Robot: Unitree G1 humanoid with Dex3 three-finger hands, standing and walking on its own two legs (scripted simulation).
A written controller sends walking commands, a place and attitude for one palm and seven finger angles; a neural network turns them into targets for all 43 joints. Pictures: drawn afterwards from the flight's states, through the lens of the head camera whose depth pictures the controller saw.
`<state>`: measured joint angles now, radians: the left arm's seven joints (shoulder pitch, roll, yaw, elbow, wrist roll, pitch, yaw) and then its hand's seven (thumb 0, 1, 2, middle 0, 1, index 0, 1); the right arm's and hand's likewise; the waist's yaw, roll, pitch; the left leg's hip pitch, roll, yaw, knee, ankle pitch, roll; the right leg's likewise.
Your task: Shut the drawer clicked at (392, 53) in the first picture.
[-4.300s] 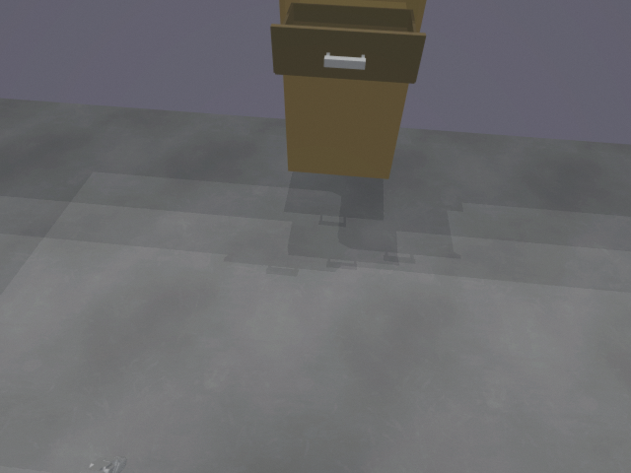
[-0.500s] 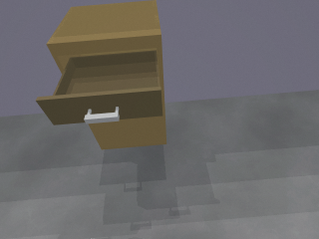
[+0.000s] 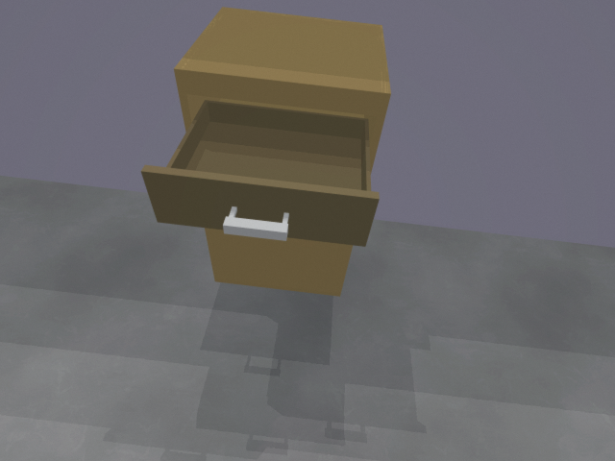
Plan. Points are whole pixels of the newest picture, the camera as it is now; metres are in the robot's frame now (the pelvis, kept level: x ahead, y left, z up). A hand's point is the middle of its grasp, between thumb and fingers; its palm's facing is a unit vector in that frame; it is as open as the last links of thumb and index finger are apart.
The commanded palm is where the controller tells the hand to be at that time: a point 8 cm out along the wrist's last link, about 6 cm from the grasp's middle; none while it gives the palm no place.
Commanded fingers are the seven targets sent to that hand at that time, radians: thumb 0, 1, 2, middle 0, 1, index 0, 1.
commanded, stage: take the last steps up to it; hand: left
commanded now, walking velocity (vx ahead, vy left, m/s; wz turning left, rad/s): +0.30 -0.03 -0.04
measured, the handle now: (258, 221) +0.55 +0.14 -0.06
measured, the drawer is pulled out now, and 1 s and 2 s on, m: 0.29 0.29 0.29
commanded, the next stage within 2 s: come to a stop and stand still in 0.62 s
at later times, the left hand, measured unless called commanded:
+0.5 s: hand (241, 412) +0.23 +0.12 -0.17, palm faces +0.05 -0.98 -0.22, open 7.1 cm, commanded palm none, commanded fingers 0.00 0.90 0.90 -0.20 -0.30 -0.20 -0.30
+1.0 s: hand (226, 414) +0.23 +0.14 -0.19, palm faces +0.06 -0.98 -0.17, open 7.3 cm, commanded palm none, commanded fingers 0.00 0.90 0.90 -0.20 -0.30 -0.20 -0.30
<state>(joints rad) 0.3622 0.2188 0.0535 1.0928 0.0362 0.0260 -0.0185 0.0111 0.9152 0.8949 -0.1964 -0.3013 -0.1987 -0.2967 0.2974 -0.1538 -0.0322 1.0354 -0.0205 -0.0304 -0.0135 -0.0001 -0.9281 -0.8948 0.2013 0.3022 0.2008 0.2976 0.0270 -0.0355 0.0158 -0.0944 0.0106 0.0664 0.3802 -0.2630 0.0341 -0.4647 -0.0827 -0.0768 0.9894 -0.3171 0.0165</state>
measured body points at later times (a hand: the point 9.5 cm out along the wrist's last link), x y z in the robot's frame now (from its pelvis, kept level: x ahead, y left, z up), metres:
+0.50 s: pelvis +0.14 -0.06 -0.01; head +0.16 -0.07 +0.44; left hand +0.22 +0.17 -0.15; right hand +0.11 -0.29 -0.17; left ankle +0.12 +0.07 -0.68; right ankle +0.17 -0.15 -0.75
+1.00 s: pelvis +0.24 -0.03 +0.00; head +0.27 -0.01 +0.44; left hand +0.23 +0.20 -0.17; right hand +0.33 -0.26 -0.14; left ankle +0.28 +0.06 -0.75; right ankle +0.22 -0.17 -0.69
